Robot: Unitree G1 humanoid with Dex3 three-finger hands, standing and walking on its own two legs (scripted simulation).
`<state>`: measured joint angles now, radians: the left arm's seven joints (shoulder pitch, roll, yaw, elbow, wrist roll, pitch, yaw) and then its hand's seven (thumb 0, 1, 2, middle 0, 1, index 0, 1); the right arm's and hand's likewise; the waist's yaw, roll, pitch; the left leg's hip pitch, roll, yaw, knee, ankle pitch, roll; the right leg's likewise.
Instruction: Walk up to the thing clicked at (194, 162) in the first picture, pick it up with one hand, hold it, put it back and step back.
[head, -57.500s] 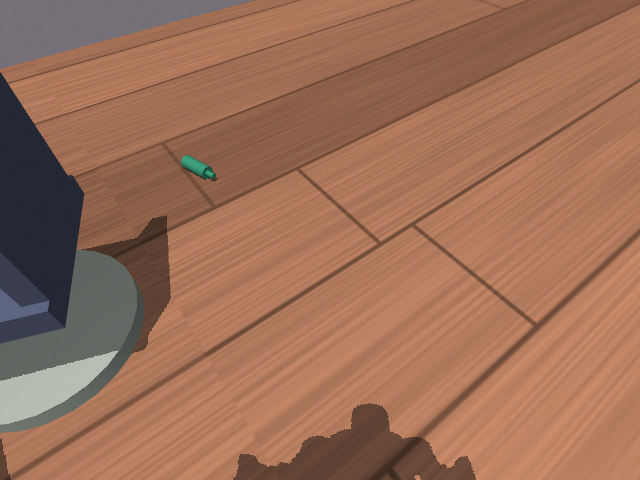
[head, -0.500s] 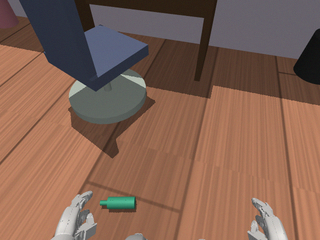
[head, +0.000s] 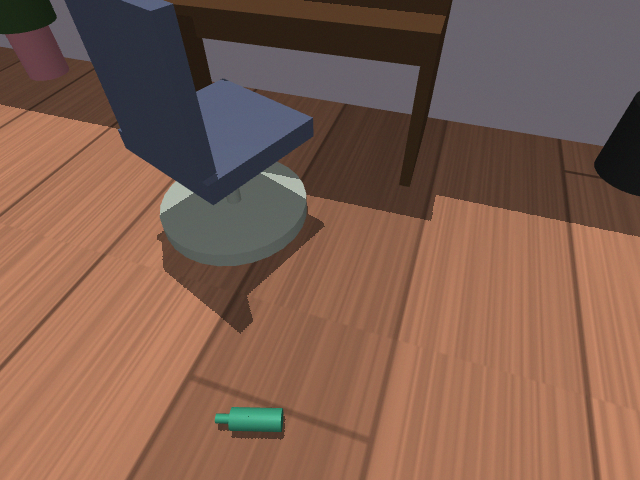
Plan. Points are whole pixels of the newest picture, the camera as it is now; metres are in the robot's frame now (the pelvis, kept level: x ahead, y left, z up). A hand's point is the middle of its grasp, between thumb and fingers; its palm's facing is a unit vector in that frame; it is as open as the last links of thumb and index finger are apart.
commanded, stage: stand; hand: left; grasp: from above
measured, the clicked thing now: (249, 419) +0.42 +0.26 -0.74
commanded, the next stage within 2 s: step back in 1.96 s
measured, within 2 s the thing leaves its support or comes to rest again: neither
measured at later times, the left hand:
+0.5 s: hand out of the picture +0.03 +0.23 -0.16, palm faces +0.02 -0.94 -0.33, open 7.4 cm
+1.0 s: hand out of the picture +0.08 +0.22 -0.15, palm faces +0.00 -0.95 -0.31, open 7.4 cm
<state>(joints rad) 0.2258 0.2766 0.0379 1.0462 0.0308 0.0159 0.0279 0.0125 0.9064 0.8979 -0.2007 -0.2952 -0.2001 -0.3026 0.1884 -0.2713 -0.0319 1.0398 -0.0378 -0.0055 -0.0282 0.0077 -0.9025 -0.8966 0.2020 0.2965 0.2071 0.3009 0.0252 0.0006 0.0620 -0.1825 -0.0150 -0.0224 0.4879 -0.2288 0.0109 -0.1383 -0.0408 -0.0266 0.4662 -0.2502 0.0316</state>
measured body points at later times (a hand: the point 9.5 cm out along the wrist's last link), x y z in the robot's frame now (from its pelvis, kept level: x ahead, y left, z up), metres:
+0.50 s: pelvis -0.01 -0.01 +0.01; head -0.01 -0.01 +0.46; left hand +0.03 +0.28 -0.13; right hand +0.05 -0.30 -0.14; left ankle +0.03 +0.11 -0.74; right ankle +0.01 -0.14 -0.74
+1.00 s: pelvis +0.02 -0.01 +0.01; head +0.02 -0.01 +0.46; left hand +0.08 +0.27 -0.13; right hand +0.08 -0.30 -0.13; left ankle +0.03 +0.11 -0.74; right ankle +0.01 -0.14 -0.74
